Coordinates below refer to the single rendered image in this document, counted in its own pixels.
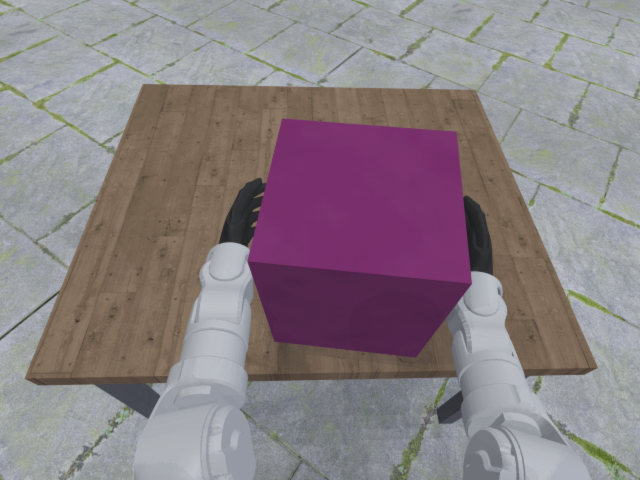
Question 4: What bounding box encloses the right robot forearm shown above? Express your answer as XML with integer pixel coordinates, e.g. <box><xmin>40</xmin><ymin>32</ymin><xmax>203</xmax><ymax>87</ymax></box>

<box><xmin>446</xmin><ymin>271</ymin><xmax>591</xmax><ymax>479</ymax></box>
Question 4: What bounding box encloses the robot left hand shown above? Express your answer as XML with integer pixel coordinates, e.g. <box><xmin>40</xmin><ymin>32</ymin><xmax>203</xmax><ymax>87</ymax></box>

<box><xmin>219</xmin><ymin>178</ymin><xmax>266</xmax><ymax>247</ymax></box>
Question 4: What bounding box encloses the left robot forearm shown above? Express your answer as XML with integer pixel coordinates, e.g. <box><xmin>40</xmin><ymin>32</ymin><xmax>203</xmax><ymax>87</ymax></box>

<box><xmin>133</xmin><ymin>242</ymin><xmax>253</xmax><ymax>480</ymax></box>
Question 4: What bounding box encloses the robot right upper arm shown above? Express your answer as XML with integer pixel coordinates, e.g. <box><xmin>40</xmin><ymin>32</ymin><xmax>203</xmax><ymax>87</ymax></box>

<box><xmin>462</xmin><ymin>425</ymin><xmax>591</xmax><ymax>480</ymax></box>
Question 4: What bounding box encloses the table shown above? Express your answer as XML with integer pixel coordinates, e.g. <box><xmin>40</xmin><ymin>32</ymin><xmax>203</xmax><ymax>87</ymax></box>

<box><xmin>24</xmin><ymin>84</ymin><xmax>598</xmax><ymax>424</ymax></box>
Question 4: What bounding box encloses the robot right hand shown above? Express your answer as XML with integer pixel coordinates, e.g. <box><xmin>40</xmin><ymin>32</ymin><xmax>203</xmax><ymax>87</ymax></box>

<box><xmin>463</xmin><ymin>195</ymin><xmax>493</xmax><ymax>276</ymax></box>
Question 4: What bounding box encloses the carton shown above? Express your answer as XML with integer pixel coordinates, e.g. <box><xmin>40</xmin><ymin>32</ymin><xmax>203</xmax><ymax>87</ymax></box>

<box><xmin>247</xmin><ymin>119</ymin><xmax>472</xmax><ymax>358</ymax></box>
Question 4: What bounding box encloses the robot left upper arm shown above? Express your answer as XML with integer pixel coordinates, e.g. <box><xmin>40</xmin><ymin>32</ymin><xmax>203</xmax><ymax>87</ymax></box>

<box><xmin>134</xmin><ymin>402</ymin><xmax>256</xmax><ymax>480</ymax></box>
